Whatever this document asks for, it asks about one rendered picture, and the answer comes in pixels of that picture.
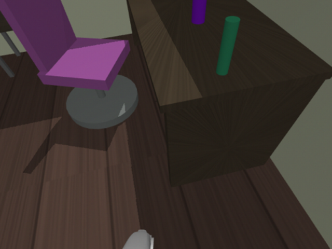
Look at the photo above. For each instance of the desk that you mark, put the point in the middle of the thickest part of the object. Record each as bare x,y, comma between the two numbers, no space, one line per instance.
214,124

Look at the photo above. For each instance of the chair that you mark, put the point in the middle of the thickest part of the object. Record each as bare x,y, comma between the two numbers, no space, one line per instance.
5,27

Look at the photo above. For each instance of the office chair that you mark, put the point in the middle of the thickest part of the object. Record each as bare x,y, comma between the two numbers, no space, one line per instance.
101,98

